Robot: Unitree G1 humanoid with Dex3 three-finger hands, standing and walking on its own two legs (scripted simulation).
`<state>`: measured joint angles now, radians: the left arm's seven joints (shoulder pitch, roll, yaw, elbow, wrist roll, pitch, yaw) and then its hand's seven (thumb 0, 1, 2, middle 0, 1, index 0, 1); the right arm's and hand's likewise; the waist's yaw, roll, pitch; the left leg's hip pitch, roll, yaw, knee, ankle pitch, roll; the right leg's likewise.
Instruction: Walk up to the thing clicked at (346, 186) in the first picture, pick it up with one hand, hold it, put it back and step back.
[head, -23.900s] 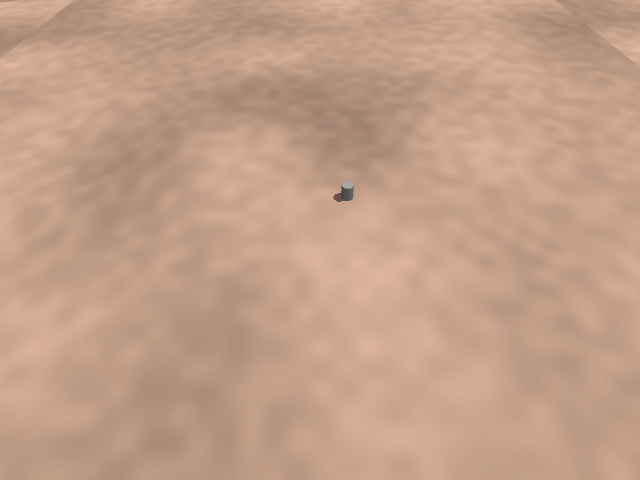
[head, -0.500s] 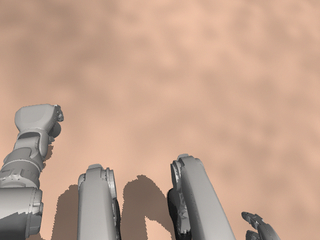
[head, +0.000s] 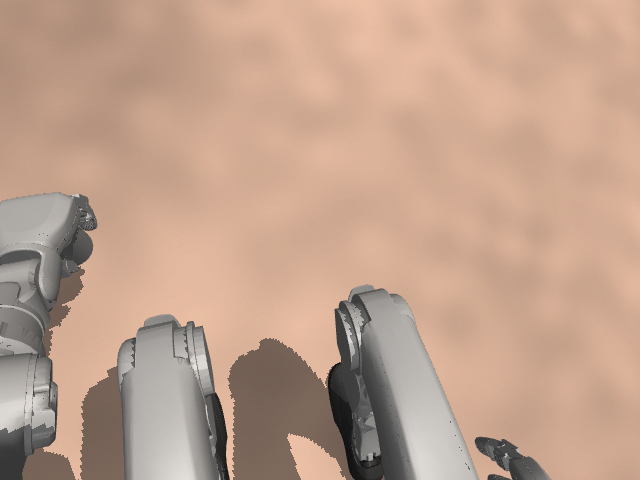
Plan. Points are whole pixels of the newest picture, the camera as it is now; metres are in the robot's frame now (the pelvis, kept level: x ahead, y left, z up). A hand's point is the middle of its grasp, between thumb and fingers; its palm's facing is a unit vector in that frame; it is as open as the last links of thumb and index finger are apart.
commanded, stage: crouch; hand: left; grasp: from above
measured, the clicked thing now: (61, 240) +0.45 +0.30 -0.19
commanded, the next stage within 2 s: lower in 0.16 s
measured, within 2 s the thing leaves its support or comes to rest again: rests again in 1.80 s
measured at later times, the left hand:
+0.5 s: hand (73, 256) +0.43 +0.29 -0.21, palm faces -0.48 -0.08 -0.87, open 7.5 cm
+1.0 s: hand (89, 256) +0.45 +0.29 -0.26, palm faces -0.46 -0.10 -0.88, open 7.5 cm
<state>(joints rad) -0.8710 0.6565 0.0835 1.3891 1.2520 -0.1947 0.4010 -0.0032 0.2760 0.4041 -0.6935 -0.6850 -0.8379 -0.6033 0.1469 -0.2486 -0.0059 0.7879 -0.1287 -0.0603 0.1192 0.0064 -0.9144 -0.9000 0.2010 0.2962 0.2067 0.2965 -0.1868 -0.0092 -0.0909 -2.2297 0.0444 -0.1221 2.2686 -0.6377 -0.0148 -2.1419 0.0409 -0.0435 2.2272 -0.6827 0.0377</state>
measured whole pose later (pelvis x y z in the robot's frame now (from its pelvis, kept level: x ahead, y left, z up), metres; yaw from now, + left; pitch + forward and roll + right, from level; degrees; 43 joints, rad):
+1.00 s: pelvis +0.01 +0.00 -0.06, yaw -4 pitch +31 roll -8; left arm -0.91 0.79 0.18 1.55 1.28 -0.23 0.52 0.00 0.28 0.36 -0.74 -0.61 -0.90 -0.52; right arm 0.09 -0.27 0.11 0.78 -0.21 -0.11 0.17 0.00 -0.91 -0.89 0.20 0.30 0.21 0.30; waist -0.25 -0.06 0.03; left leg -2.36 0.04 -0.20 2.49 -0.68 -0.04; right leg -2.26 0.07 -0.09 2.41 -0.70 0.05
